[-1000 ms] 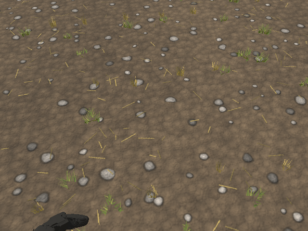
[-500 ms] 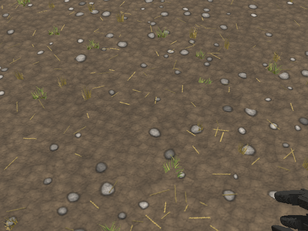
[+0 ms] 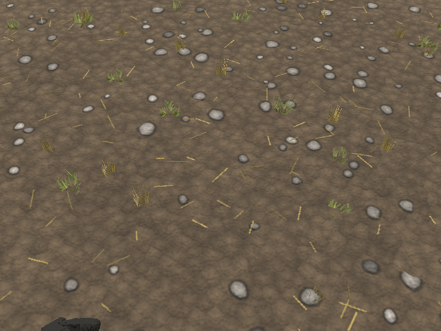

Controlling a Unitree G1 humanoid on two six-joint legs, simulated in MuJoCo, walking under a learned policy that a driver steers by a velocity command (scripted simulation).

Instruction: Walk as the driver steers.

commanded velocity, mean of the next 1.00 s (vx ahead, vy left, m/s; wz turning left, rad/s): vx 0.04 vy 0.00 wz -0.78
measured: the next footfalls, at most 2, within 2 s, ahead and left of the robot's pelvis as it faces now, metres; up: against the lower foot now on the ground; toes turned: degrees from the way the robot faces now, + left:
right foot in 0.02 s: +0.21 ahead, -0.10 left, +0.00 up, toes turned +1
left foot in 0.48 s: +0.26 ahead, +0.08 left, +0.00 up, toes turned -37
